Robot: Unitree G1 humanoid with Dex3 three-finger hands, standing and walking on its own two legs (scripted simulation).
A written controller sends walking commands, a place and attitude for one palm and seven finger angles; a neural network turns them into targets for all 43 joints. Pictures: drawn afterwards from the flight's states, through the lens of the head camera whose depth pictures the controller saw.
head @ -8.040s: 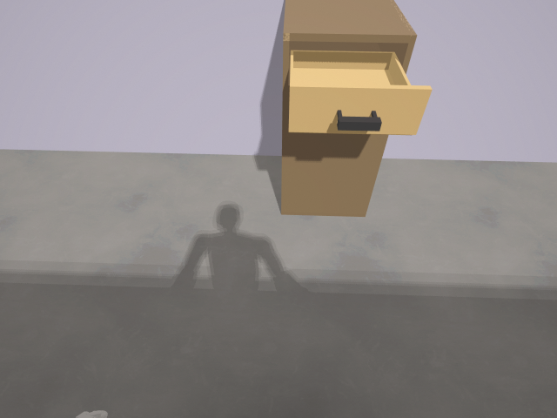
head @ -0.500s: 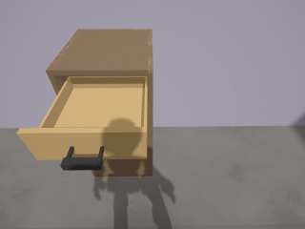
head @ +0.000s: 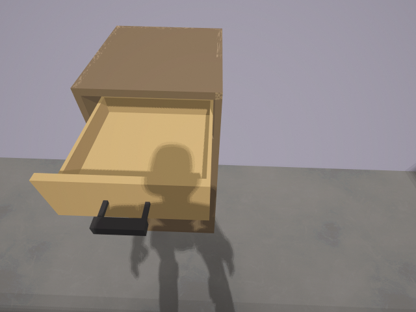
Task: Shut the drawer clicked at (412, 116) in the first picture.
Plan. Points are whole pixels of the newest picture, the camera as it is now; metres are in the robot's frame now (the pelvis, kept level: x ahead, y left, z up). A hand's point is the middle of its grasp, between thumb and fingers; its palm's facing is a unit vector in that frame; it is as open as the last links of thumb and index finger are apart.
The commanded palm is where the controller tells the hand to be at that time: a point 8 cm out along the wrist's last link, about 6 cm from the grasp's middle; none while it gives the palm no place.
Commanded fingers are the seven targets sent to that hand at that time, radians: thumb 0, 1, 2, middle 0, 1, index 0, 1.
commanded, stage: come to a stop and stand still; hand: left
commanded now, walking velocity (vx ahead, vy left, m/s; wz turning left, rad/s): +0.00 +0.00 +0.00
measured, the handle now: (122, 216) +0.31 +0.21 -0.01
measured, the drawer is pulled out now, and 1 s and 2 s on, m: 0.29 0.29 0.29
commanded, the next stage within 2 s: look again from close up in 0.66 s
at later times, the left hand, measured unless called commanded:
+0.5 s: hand out of the picture +0.04 +0.18 -0.17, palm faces +0.02 -0.98 -0.20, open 7.4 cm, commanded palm none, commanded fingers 0.00 0.90 0.90 -0.20 -0.30 -0.20 -0.30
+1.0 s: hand out of the picture +0.03 +0.17 -0.17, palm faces +0.02 -0.98 -0.20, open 7.4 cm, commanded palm none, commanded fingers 0.00 0.90 0.90 -0.20 -0.30 -0.20 -0.30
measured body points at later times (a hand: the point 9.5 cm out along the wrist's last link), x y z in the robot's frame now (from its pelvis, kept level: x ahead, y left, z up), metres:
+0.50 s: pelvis +0.04 +0.00 +0.00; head +0.04 +0.00 +0.45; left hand +0.04 +0.23 -0.16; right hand +0.08 -0.23 -0.15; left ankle +0.06 +0.13 -0.73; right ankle -0.03 -0.14 -0.73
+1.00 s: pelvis +0.04 +0.00 +0.01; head +0.05 +0.00 +0.46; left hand +0.03 +0.22 -0.15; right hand +0.05 -0.23 -0.15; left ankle +0.06 +0.13 -0.73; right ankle -0.03 -0.14 -0.73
